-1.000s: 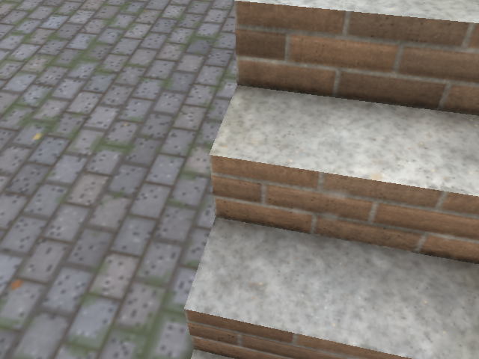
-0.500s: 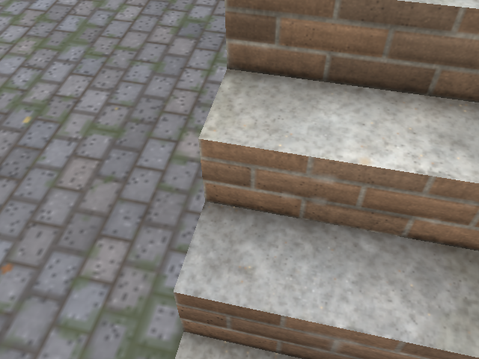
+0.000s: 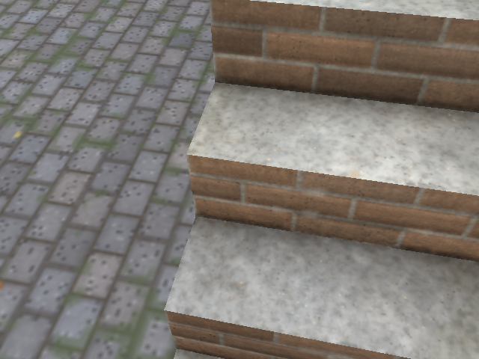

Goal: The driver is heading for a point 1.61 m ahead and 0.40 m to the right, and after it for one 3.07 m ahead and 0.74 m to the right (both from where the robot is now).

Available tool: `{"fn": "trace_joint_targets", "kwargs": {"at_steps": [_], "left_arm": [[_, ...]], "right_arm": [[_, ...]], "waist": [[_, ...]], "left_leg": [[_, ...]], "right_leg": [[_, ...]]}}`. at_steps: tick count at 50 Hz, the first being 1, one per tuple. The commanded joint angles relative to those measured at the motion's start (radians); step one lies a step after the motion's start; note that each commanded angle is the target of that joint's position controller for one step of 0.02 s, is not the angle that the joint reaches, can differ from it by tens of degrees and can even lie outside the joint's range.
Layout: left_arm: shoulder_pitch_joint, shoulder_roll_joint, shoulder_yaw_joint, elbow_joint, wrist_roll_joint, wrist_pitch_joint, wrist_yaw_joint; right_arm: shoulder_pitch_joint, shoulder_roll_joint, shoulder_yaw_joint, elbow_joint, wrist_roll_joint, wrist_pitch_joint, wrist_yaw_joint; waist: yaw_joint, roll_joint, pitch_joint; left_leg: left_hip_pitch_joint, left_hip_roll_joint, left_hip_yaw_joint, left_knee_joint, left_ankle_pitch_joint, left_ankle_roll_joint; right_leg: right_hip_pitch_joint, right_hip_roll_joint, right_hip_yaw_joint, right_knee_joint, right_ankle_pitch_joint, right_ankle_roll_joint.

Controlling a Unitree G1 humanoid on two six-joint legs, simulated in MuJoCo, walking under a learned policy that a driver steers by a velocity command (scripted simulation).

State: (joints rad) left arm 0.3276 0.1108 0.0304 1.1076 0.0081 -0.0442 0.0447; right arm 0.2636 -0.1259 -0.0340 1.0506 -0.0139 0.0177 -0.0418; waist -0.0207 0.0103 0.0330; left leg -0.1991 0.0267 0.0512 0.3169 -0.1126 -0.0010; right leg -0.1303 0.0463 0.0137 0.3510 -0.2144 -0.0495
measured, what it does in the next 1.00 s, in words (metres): stands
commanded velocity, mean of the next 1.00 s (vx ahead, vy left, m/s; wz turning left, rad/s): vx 0.44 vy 0.00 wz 0.00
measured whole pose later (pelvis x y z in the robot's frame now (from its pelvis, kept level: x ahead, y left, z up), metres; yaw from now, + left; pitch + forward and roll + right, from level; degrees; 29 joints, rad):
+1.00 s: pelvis +0.02 +0.00 +0.00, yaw -1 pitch +0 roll +1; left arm 0.19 0.16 0.00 0.90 0.01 -0.07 0.03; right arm 0.09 -0.15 -0.01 0.93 -0.01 -0.02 -0.01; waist -0.02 0.00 0.04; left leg -0.13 0.02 0.06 0.22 -0.10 -0.01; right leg -0.07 0.04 0.06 0.26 -0.19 -0.04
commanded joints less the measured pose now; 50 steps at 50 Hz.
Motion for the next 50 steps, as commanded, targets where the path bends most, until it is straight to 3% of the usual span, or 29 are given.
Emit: {"fn": "trace_joint_targets", "kwargs": {"at_steps": [1, 7, 10, 12, 15, 20, 27, 33, 41, 50], "left_arm": [[0.049, 0.097, 0.014, -0.044, -0.002, -0.021, 0.001], [0.073, 0.117, 0.028, -0.072, -0.009, -0.027, -0.001], [0.060, 0.097, 0.021, -0.089, -0.012, -0.035, -0.002], [0.056, 0.096, 0.021, -0.099, -0.016, -0.043, -0.004], [0.040, 0.076, 0.008, -0.122, -0.033, -0.062, -0.013], [0.009, 0.089, 0.002, -0.164, -0.041, -0.053, -0.012], [-0.042, 0.113, -0.007, -0.221, -0.033, -0.040, 0.001], [-0.102, 0.125, -0.013, -0.253, -0.020, -0.036, -0.002], [-0.135, 0.138, -0.012, -0.265, -0.003, -0.035, -0.009], [-0.144, 0.138, -0.019, -0.256, 0.000, -0.043, -0.011]], "right_arm": [[0.012, -0.063, -0.007, -0.040, 0.005, -0.021, 0.000], [0.005, -0.046, -0.005, -0.060, 0.010, -0.038, -0.001], [0.001, -0.040, -0.001, -0.081, 0.005, -0.053, 0.008], [0.013, -0.053, -0.005, -0.088, 0.008, -0.065, 0.008], [0.002, -0.058, -0.004, -0.113, 0.007, -0.073, 0.008], [-0.041, -0.070, -0.004, -0.133, 0.003, -0.063, 0.009], [-0.115, -0.076, 0.002, -0.161, 0.000, -0.063, 0.017], [-0.175, -0.072, 0.011, -0.182, -0.001, -0.060, 0.023], [-0.196, -0.080, 0.014, -0.185, 0.006, -0.052, 0.024], [-0.209, -0.095, 0.017, -0.183, 0.002, -0.054, 0.028]], "waist": [[0.009, -0.045, 0.050], [0.030, -0.068, 0.049], [0.014, -0.068, 0.042], [0.000, -0.021, 0.004], [-0.009, 0.024, -0.048], [0.002, -0.008, -0.108], [0.007, -0.022, -0.100], [0.004, -0.030, -0.087], [0.005, -0.017, -0.075], [0.006, -0.018, -0.056]], "left_leg": [[-0.027, 0.062, -0.072, -0.051, -0.121, 0.071], [-0.117, 0.026, -0.032, 0.060, -0.158, 0.117], [-0.093, 0.027, -0.037, 0.074, -0.094, 0.134], [-0.032, 0.040, -0.054, 0.065, 0.024, 0.141], [0.080, 0.078, -0.092, 0.029, 0.351, 0.139], [0.179, 0.101, -0.090, 0.010, 0.509, 0.121], [0.190, 0.109, -0.096, -0.030, 0.463, 0.095], [0.183, 0.112, -0.102, -0.073, 0.317, 0.073], [0.134, 0.112, -0.092, -0.112, 0.153, 0.054], [0.118, 0.118, -0.095, -0.112, 0.067, 0.040]], "right_leg": [[-0.059, -0.144, 0.169, -0.130, -0.113, -0.058], [0.010, -0.175, 0.216, -0.095, -0.109, -0.111], [-0.001, -0.168, 0.183, -0.044, 0.097, -0.121], [0.014, -0.145, 0.126, 0.041, 0.309, -0.113], [0.000, -0.150, 0.104, 0.125, 0.472, -0.081], [0.008, -0.139, 0.105, 0.138, 0.386, -0.052], [0.034, -0.160, 0.126, 0.066, 0.409, -0.024], [0.036, -0.181, 0.149, -0.012, 0.403, -0.015], [0.070, -0.177, 0.164, -0.086, 0.349, -0.009], [0.038, -0.167, 0.164, -0.121, 0.237, -0.011]]}}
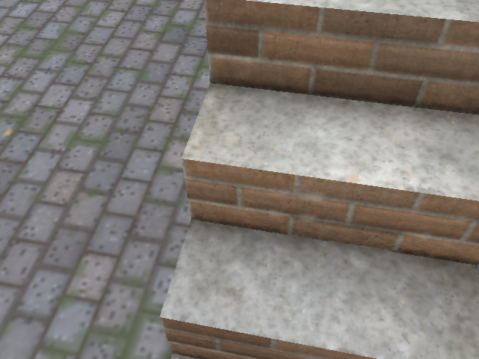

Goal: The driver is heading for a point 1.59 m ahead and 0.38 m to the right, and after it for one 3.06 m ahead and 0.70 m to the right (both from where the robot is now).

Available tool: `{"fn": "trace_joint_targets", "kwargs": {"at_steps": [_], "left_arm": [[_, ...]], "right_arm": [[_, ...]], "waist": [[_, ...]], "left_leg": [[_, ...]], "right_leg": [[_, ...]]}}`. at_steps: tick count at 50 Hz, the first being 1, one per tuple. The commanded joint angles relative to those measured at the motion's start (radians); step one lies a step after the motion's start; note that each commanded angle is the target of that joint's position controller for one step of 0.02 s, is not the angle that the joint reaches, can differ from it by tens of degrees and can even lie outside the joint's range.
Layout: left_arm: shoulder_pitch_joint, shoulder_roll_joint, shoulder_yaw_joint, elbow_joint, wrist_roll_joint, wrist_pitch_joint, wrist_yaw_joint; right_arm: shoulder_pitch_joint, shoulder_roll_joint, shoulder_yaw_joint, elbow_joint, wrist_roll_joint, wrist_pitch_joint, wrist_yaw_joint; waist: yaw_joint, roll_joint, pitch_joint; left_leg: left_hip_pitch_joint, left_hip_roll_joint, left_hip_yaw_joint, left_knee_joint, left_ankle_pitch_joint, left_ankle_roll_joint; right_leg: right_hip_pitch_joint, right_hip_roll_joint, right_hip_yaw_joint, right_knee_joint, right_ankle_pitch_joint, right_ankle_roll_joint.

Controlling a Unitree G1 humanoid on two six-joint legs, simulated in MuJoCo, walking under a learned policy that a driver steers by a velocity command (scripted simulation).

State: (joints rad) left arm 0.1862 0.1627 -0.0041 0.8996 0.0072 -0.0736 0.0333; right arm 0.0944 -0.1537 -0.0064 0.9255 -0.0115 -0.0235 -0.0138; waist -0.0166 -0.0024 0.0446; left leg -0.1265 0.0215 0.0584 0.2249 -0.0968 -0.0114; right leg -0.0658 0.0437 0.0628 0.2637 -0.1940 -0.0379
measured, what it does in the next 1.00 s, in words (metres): stands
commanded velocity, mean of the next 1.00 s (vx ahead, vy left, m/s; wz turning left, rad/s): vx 0.50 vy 0.00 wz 0.00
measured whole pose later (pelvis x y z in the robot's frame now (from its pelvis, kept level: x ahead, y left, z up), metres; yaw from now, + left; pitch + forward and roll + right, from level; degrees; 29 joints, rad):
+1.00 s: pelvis +0.00 +0.00 +0.00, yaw -1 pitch +0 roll +0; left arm 0.17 0.18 -0.01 0.95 0.00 -0.08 0.03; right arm 0.12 -0.17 0.00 0.92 -0.01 -0.03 -0.02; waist -0.01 0.00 0.05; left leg -0.12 0.03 0.06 0.22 -0.09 -0.01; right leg -0.06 0.05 0.08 0.25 -0.18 -0.03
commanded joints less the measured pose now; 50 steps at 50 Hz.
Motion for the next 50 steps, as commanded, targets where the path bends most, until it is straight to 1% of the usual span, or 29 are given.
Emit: {"fn": "trace_joint_targets", "kwargs": {"at_steps": [1, 2, 3, 8, 11, 12, 16, 35, 36, 39, 44, 50], "left_arm": [[-0.001, 0.088, 0.015, -0.046, -0.001, -0.014, -0.001], [-0.002, 0.088, 0.014, -0.046, -0.001, -0.014, -0.002], [-0.002, 0.092, 0.017, -0.042, -0.002, -0.014, 0.001], [0.009, 0.091, 0.016, -0.026, -0.001, -0.016, 0.001], [0.009, 0.094, 0.016, -0.019, -0.002, -0.017, 0.002], [0.013, 0.091, 0.015, -0.016, -0.003, -0.018, 0.004], [0.015, 0.093, 0.015, -0.010, -0.002, -0.019, 0.004], [0.011, 0.100, 0.016, 0.014, -0.007, -0.017, 0.005], [0.007, 0.104, 0.017, 0.013, -0.006, -0.016, 0.003], [0.007, 0.105, 0.018, 0.017, -0.008, -0.016, 0.003], [-0.009, 0.106, 0.016, 0.010, -0.008, -0.014, 0.001], [-0.017, 0.108, 0.016, 0.007, -0.007, -0.012, 0.001]], "right_arm": [[-0.041, -0.069, -0.010, -0.058, 0.000, -0.012, -0.001], [-0.040, -0.070, -0.010, -0.057, 0.000, -0.012, -0.001], [-0.033, -0.075, -0.011, -0.055, 0.003, -0.012, -0.006], [-0.019, -0.078, -0.010, -0.048, 0.003, -0.012, -0.008], [-0.017, -0.078, -0.009, -0.049, 0.004, -0.012, -0.009], [-0.014, -0.082, -0.010, -0.047, 0.002, -0.011, -0.011], [-0.005, -0.082, -0.009, -0.046, 0.003, -0.009, -0.011], [0.014, -0.090, -0.009, -0.046, 0.003, -0.012, -0.016], [0.013, -0.088, -0.009, -0.047, 0.004, -0.013, -0.014], [0.020, -0.089, -0.009, -0.047, 0.004, -0.014, -0.014], [0.010, -0.091, -0.008, -0.057, 0.003, -0.014, -0.012], [0.005, -0.092, -0.007, -0.063, 0.002, -0.015, -0.011]], "waist": [[0.001, -0.005, -0.065], [0.001, -0.006, -0.064], [0.002, 0.005, -0.068], [0.003, -0.007, -0.048], [0.005, -0.005, -0.046], [0.006, -0.018, -0.052], [0.006, -0.003, -0.045], [0.005, -0.002, -0.055], [0.004, 0.011, -0.052], [0.003, 0.001, -0.062], [0.002, -0.001, -0.074], [0.002, 0.001, -0.072]], "left_leg": [[0.044, 0.124, -0.101, -0.021, 0.045, 0.050], [0.042, 0.125, -0.101, -0.022, 0.041, 0.049], [0.037, 0.126, -0.100, -0.021, 0.033, 0.047], [0.020, 0.124, -0.098, -0.024, 0.000, 0.046], [0.019, 0.124, -0.098, -0.023, 0.007, 0.046], [0.026, 0.125, -0.098, -0.021, 0.004, 0.047], [0.028, 0.125, -0.098, -0.022, 0.017, 0.046], [0.039, 0.128, -0.097, -0.016, 0.056, 0.048], [0.034, 0.128, -0.097, -0.018, 0.063, 0.047], [0.041, 0.129, -0.098, -0.015, 0.073, 0.048], [0.051, 0.132, -0.100, -0.016, 0.100, 0.047], [0.054, 0.134, -0.102, -0.021, 0.100, 0.046]], "right_leg": [[-0.029, -0.163, 0.117, -0.037, 0.207, -0.023], [-0.030, -0.162, 0.118, -0.040, 0.199, -0.023], [-0.022, -0.162, 0.121, -0.040, 0.188, -0.026], [-0.035, -0.155, 0.125, -0.046, 0.137, -0.030], [-0.033, -0.156, 0.128, -0.047, 0.149, -0.033], [-0.032, -0.152, 0.125, -0.044, 0.143, -0.036], [-0.035, -0.153, 0.126, -0.044, 0.160, -0.035], [-0.015, -0.156, 0.123, -0.030, 0.224, -0.039], [-0.014, -0.160, 0.127, -0.030, 0.239, -0.037], [-0.007, -0.160, 0.123, -0.026, 0.255, -0.034], [-0.005, -0.163, 0.121, -0.028, 0.272, -0.030], [-0.010, -0.163, 0.120, -0.031, 0.254, -0.028]]}}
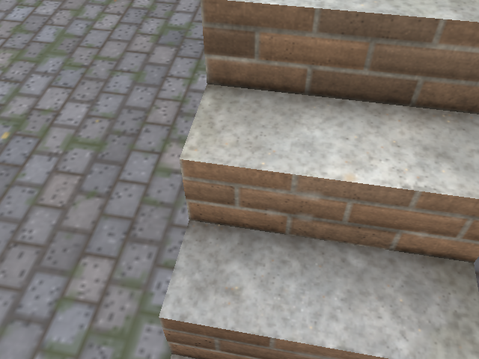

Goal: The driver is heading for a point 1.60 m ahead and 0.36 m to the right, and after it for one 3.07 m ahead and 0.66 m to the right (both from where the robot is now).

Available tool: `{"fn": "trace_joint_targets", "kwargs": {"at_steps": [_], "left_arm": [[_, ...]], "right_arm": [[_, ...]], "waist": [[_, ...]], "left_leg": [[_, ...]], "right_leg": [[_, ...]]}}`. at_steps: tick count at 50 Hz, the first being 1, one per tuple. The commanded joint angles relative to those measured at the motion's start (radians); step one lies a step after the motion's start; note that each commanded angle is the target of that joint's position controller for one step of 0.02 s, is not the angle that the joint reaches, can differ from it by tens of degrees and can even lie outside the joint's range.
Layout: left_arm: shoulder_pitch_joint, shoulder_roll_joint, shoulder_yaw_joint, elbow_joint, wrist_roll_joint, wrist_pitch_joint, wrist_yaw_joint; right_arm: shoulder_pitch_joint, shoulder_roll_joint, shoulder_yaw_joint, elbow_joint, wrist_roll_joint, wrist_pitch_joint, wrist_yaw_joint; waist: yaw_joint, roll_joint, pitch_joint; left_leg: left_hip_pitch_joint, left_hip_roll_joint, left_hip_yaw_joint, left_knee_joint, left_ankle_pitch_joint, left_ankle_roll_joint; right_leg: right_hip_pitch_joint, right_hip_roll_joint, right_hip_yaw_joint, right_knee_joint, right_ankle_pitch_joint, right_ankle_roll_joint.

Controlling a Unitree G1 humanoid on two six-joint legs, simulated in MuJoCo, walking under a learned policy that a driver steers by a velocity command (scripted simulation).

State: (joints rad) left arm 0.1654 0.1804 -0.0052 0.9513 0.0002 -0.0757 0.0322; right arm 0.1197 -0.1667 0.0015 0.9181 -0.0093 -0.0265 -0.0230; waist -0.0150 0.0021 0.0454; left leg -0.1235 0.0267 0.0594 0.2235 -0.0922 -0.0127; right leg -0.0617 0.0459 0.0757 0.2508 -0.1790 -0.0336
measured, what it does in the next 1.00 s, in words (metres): stands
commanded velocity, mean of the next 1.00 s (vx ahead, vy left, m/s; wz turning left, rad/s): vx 0.50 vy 0.00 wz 0.00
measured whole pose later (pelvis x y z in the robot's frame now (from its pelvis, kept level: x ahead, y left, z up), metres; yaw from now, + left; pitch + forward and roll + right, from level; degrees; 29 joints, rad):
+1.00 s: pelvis +0.00 +0.00 +0.00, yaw -1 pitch -1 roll +0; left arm 0.16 0.19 -0.01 0.96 0.00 -0.07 0.03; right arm 0.11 -0.17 0.00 0.92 -0.01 -0.02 -0.02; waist -0.01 -0.01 0.05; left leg -0.11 0.02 0.06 0.21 -0.09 -0.01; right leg -0.06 0.04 0.08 0.25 -0.18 -0.03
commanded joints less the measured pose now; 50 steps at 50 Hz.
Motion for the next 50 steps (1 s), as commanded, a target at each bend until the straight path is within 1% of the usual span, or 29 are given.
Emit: {"fn": "trace_joint_targets", "kwargs": {"at_steps": [1, 6, 7, 14, 17, 22, 26, 29, 30, 32, 33, 35, 36, 41, 50], "left_arm": [[0.002, 0.091, 0.017, -0.045, 0.000, -0.010, 0.002], [0.003, 0.093, 0.018, -0.038, 0.001, -0.010, 0.002], [0.006, 0.091, 0.018, -0.036, 0.000, -0.010, 0.004], [-0.009, 0.093, 0.018, -0.039, 0.000, -0.010, 0.003], [0.006, 0.097, 0.020, -0.031, -0.001, -0.010, 0.005], [-0.006, 0.093, 0.018, -0.034, 0.000, -0.009, 0.004], [0.007, 0.097, 0.020, -0.028, -0.001, -0.009, 0.005], [0.004, 0.095, 0.019, -0.029, 0.001, -0.008, 0.004], [-0.008, 0.092, 0.015, -0.039, 0.002, -0.008, 0.000], [0.005, 0.097, 0.017, -0.034, 0.002, -0.009, 0.000], [0.006, 0.100, 0.020, -0.031, 0.001, -0.008, 0.003], [0.001, 0.099, 0.019, -0.032, 0.001, -0.008, 0.004], [-0.001, 0.095, 0.016, -0.035, 0.002, -0.009, 0.002], [0.000, 0.099, 0.016, -0.037, 0.002, -0.009, 0.000], [0.000, 0.100, 0.015, -0.039, 0.002, -0.010, 0.000]], "right_arm": [[-0.021, -0.080, -0.015, -0.057, -0.001, -0.012, -0.001], [-0.018, -0.081, -0.016, -0.054, -0.001, -0.012, -0.002], [-0.017, -0.084, -0.017, -0.053, -0.003, -0.011, -0.004], [-0.030, -0.083, -0.015, -0.061, -0.003, -0.010, -0.003], [-0.015, -0.087, -0.017, -0.054, -0.003, -0.010, -0.004], [-0.028, -0.085, -0.015, -0.061, -0.003, -0.009, -0.003], [-0.014, -0.089, -0.017, -0.055, -0.003, -0.009, -0.004], [-0.018, -0.089, -0.017, -0.054, -0.002, -0.010, -0.003], [-0.036, -0.084, -0.014, -0.063, -0.006, -0.009, 0.004], [-0.024, -0.089, -0.017, -0.056, -0.006, -0.010, 0.004], [-0.017, -0.093, -0.018, -0.053, -0.002, -0.010, -0.001], [-0.023, -0.089, -0.017, -0.054, -0.001, -0.010, -0.002], [-0.031, -0.086, -0.016, -0.056, -0.006, -0.010, 0.002], [-0.032, -0.088, -0.018, -0.054, -0.005, -0.010, 0.005], [-0.036, -0.089, -0.018, -0.052, -0.005, -0.009, 0.005]], "waist": [[0.000, -0.003, -0.073], [0.001, -0.001, -0.065], [0.002, -0.013, -0.068], [0.000, 0.002, -0.062], [0.000, -0.001, -0.077], [0.000, 0.000, -0.059], [0.000, -0.004, -0.077], [0.001, -0.002, -0.061], [0.001, -0.011, -0.052], [0.001, -0.009, -0.074], [0.001, 0.002, -0.080], [0.001, 0.000, -0.068], [0.001, -0.012, -0.059], [0.001, -0.004, -0.069], [0.001, -0.004, -0.070]], "left_leg": [[0.052, 0.129, -0.103, -0.020, 0.095, 0.047], [0.049, 0.127, -0.103, -0.023, 0.077, 0.048], [0.057, 0.128, -0.104, -0.021, 0.074, 0.049], [0.058, 0.129, -0.105, -0.023, 0.089, 0.049], [0.070, 0.128, -0.104, -0.018, 0.083, 0.049], [0.060, 0.129, -0.105, -0.024, 0.087, 0.049], [0.072, 0.128, -0.104, -0.020, 0.082, 0.049], [0.062, 0.127, -0.104, -0.025, 0.079, 0.048], [0.065, 0.128, -0.106, -0.030, 0.097, 0.049], [0.080, 0.127, -0.103, -0.023, 0.098, 0.049], [0.075, 0.127, -0.102, -0.022, 0.090, 0.048], [0.066, 0.128, -0.103, -0.026, 0.079, 0.047], [0.069, 0.127, -0.104, -0.029, 0.082, 0.048], [0.077, 0.127, -0.102, -0.026, 0.089, 0.048], [0.076, 0.127, -0.101, -0.027, 0.086, 0.046]], "right_leg": [[-0.015, -0.166, 0.107, -0.019, 0.236, -0.032], [-0.021, -0.164, 0.107, -0.020, 0.208, -0.033], [-0.022, -0.161, 0.104, -0.019, 0.198, -0.035], [-0.029, -0.165, 0.107, -0.023, 0.209, -0.034], [-0.019, -0.163, 0.105, -0.020, 0.205, -0.033], [-0.031, -0.165, 0.107, -0.026, 0.206, -0.032], [-0.019, -0.164, 0.105, -0.021, 0.206, -0.032], [-0.025, -0.163, 0.106, -0.025, 0.200, -0.033], [-0.038, -0.165, 0.105, -0.028, 0.217, -0.030], [-0.027, -0.164, 0.104, -0.024, 0.218, -0.030], [-0.017, -0.164, 0.107, -0.023, 0.209, -0.032], [-0.022, -0.164, 0.107, -0.025, 0.200, -0.033], [-0.034, -0.163, 0.104, -0.027, 0.204, -0.031], [-0.030, -0.164, 0.106, -0.026, 0.210, -0.031], [-0.030, -0.164, 0.107, -0.027, 0.210, -0.031]]}}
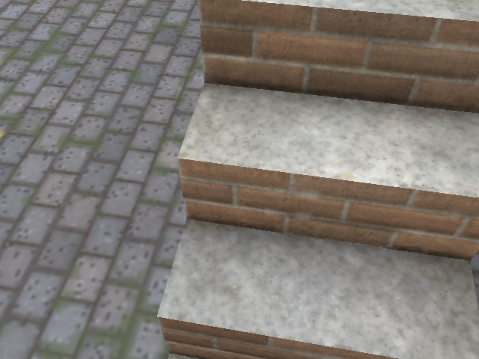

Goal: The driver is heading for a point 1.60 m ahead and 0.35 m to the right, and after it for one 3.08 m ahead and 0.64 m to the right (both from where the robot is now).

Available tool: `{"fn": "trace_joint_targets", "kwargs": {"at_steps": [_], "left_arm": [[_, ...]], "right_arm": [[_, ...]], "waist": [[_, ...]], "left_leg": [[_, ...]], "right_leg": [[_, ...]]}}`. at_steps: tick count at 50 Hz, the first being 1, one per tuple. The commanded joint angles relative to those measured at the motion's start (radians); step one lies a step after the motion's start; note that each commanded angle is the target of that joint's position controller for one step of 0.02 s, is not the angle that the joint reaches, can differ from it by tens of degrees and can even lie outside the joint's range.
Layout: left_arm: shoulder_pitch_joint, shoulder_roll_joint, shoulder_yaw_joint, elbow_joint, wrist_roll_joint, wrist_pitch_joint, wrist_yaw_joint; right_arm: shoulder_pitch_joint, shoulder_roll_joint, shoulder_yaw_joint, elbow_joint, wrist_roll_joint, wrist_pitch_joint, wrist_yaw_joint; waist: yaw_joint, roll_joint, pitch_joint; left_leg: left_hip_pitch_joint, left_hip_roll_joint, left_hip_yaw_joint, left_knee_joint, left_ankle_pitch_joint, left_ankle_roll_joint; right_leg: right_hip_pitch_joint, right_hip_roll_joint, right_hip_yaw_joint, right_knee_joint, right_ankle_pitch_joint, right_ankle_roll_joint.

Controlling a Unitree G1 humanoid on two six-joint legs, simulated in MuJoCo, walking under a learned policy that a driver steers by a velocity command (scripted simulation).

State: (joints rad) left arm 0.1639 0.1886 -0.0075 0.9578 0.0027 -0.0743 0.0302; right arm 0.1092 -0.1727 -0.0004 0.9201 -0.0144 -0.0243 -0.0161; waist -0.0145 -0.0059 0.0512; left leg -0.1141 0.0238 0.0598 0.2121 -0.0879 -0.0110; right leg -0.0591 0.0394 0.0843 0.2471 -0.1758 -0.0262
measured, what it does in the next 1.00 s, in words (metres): stands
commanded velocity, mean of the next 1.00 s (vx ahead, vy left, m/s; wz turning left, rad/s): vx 0.50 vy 0.00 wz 0.00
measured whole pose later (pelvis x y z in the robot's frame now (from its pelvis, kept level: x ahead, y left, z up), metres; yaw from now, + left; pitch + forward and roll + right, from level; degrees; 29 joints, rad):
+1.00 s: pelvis +0.00 +0.00 +0.00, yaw -1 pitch +0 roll +0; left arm 0.15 0.19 -0.01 0.95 0.00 -0.07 0.03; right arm 0.10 -0.18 0.00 0.91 -0.01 -0.02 -0.01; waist -0.01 -0.01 0.05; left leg -0.12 0.03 0.06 0.21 -0.09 -0.02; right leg -0.06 0.04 0.09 0.24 -0.17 -0.03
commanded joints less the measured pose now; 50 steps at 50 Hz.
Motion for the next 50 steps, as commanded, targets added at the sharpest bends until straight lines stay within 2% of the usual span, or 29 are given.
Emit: {"fn": "trace_joint_targets", "kwargs": {"at_steps": [1, 50], "left_arm": [[0.001, 0.092, 0.017, -0.046, 0.000, -0.011, 0.002], [-0.015, 0.098, 0.016, -0.056, 0.001, -0.011, 0.000]], "right_arm": [[-0.026, -0.083, -0.016, -0.054, 0.000, -0.012, -0.002], [-0.041, -0.088, -0.018, -0.063, 0.000, -0.012, 0.000]], "waist": [[0.000, 0.004, -0.075], [0.000, 0.004, -0.087]], "left_leg": [[0.066, 0.131, -0.101, -0.015, 0.082, 0.044], [0.069, 0.134, -0.098, -0.014, 0.085, 0.038]], "right_leg": [[-0.033, -0.157, 0.099, -0.024, 0.206, -0.038], [-0.030, -0.157, 0.102, -0.024, 0.215, -0.034]]}}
